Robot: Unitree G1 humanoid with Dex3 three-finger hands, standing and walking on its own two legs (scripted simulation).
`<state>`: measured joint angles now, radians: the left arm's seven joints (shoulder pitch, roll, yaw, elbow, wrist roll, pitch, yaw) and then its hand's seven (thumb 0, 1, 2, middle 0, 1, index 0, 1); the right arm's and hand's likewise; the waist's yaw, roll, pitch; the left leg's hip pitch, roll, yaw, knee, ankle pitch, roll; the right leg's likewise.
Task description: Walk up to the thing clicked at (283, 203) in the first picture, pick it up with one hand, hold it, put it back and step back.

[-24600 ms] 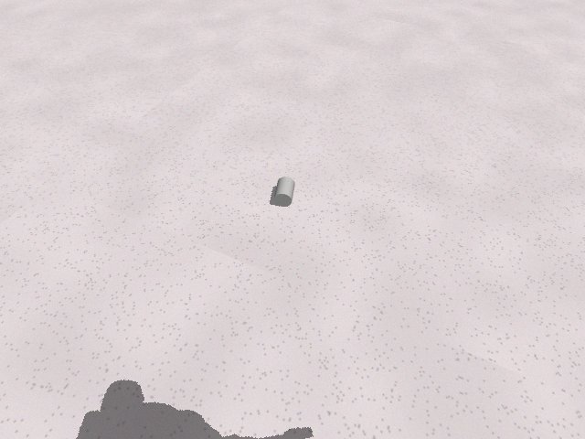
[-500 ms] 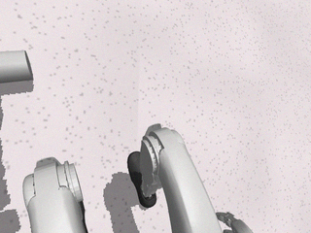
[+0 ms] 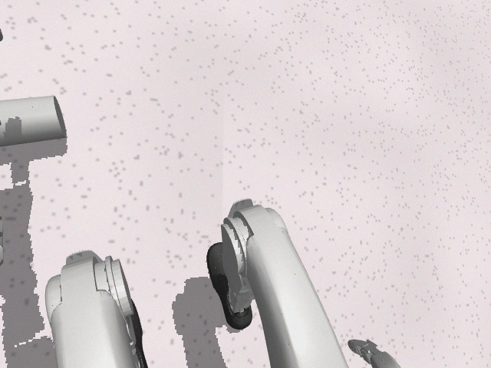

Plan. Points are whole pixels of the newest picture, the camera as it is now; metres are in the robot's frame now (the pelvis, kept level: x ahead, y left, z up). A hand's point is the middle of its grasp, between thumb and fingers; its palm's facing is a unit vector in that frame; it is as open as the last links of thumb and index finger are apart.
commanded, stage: go down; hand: left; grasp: from above
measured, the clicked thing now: (27, 120) +0.60 +0.22 -0.33
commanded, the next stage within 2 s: withdraw in 0.70 s
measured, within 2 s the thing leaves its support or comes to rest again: neither
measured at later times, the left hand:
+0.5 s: hand out of the picture +0.57 +0.25 -0.08, palm faces -0.43 -0.02 -0.90, open 14.0 cm
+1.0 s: hand out of the picture +0.55 +0.26 +0.05, palm faces -0.43 -0.04 -0.90, open 13.6 cm
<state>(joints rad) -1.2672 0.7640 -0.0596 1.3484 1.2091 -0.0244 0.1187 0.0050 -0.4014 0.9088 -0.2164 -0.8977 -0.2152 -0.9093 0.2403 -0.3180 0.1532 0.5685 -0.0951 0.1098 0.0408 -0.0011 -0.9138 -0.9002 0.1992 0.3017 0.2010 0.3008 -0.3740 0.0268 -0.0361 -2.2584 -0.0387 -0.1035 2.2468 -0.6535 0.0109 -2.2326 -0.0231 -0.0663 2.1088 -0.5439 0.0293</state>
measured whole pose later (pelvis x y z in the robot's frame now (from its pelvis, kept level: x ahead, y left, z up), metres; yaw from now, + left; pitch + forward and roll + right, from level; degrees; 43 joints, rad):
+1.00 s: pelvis +0.00 +0.02 +0.11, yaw +2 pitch +36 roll -7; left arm -1.20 0.72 -0.12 1.23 1.11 -0.06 -0.04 0.00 -0.44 0.93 -0.15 -0.97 -0.17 -0.96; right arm 0.24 -0.26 0.11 0.61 -0.03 0.15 -0.03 0.00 -0.91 -0.90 0.20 0.30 0.20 0.30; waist -0.28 0.05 -0.13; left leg -1.93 -0.02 -0.05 1.91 -0.62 0.05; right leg -1.91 -0.02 -0.02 1.79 -0.52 0.03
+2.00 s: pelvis +0.01 +0.00 -0.04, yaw -4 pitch +37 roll -13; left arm -1.29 0.93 0.03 1.44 1.25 -0.08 0.26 0.00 -0.41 0.86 -0.12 -0.92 -0.13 -0.90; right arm 0.22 -0.32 0.24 0.54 -0.16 0.02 0.13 0.00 -0.91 -0.89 0.20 0.30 0.20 0.30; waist -0.44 -0.03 0.11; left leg -2.36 -0.05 -0.17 2.43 -0.73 0.01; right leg -2.30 -0.02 -0.13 2.24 -0.59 0.04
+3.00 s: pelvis +0.01 +0.01 -0.05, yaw -7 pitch +33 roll -16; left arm -1.27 1.03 -0.01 1.53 1.30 -0.16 0.35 0.00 -0.48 0.96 -0.16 -0.86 -0.13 -0.90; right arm 0.19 -0.35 0.35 0.54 -0.20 -0.04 0.13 0.00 -0.91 -0.90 0.20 0.30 0.20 0.30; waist -0.48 -0.10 0.18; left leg -2.37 -0.03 -0.21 2.48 -0.71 0.02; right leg -2.29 0.01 -0.16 2.24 -0.56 0.05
